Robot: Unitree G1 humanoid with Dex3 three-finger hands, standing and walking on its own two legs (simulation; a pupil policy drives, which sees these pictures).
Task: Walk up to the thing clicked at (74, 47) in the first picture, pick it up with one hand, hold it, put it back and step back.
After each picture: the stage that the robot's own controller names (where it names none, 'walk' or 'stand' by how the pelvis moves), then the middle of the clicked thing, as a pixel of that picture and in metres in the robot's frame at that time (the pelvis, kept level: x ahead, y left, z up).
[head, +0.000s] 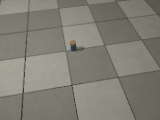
stand; (73, 46) +1.27 +0.15 -0.72
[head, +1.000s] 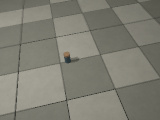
walk; (67, 57) +1.14 +0.28 -0.71
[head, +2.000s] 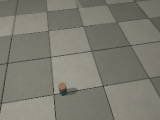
walk; (62, 89) +0.71 +0.24 -0.70
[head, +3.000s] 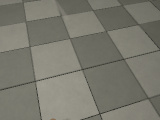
walk; out of the picture +0.39 +0.21 -0.71
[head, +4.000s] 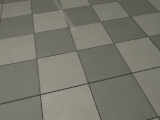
stand; out of the picture +0.31 +0.21 -0.72
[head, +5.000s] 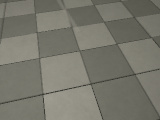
stand; out of the picture +0.30 +0.20 -0.72
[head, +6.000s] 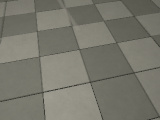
stand; out of the picture +0.32 +0.20 -0.73
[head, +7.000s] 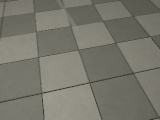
stand; out of the picture +0.31 +0.21 -0.73
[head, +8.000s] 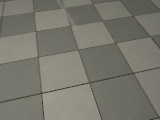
go down; out of the picture +0.31 +0.20 -0.73
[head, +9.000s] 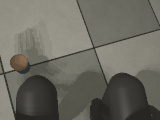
go down; (21, 64) +0.40 +0.23 -0.31
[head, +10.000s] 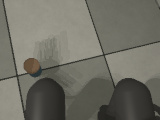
approach; (33, 68) +0.40 +0.22 -0.31
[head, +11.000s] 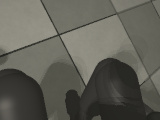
close in; out of the picture +0.39 +0.26 -0.22
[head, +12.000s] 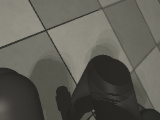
close; out of the picture +0.39 +0.27 -0.22
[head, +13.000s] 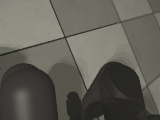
lift; out of the picture +0.35 +0.26 -0.19
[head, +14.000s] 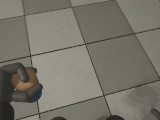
lift; (28, 86) +0.32 +0.19 +0.00
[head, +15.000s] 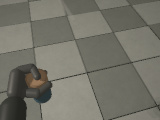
hold; (39, 86) +0.33 +0.17 +0.01
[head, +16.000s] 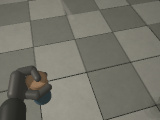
hold; (39, 88) +0.33 +0.17 -0.01
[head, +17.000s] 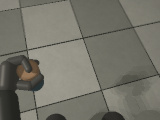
crouch; (31, 76) +0.37 +0.19 -0.06
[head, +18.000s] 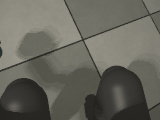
lower; out of the picture +0.45 +0.26 -0.13
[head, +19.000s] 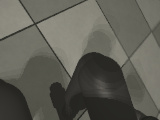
lower; out of the picture +0.42 +0.28 -0.22
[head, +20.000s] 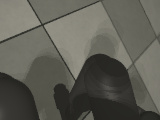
lower; out of the picture +0.41 +0.28 -0.22
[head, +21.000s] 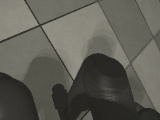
lower; out of the picture +0.41 +0.28 -0.22
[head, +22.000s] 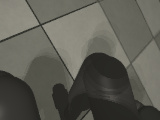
lower; out of the picture +0.41 +0.28 -0.22
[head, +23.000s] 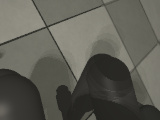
open; out of the picture +0.40 +0.26 -0.22
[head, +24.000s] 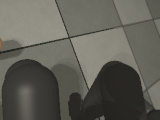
stand; out of the picture +0.41 +0.24 -0.22
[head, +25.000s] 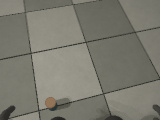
stand; (51, 104) +0.38 +0.19 -0.56
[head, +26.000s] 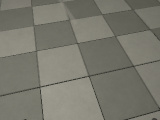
stand; out of the picture +0.35 +0.19 -0.67
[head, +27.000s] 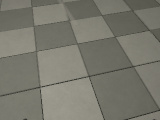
stand; out of the picture +0.35 +0.19 -0.67
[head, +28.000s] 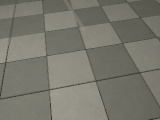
stand; out of the picture +0.37 +0.18 -0.72
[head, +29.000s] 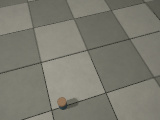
walk; (62, 103) +0.45 +0.16 -0.70
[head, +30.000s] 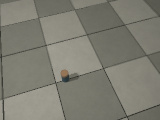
walk; (65, 76) +0.73 +0.20 -0.70
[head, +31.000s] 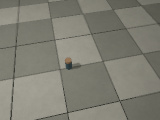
stand; (68, 63) +1.01 +0.20 -0.70
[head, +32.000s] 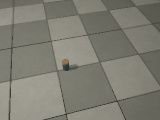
stand; (65, 65) +1.00 +0.20 -0.72
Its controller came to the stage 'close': yes
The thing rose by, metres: 0.72
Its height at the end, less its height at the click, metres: +0.00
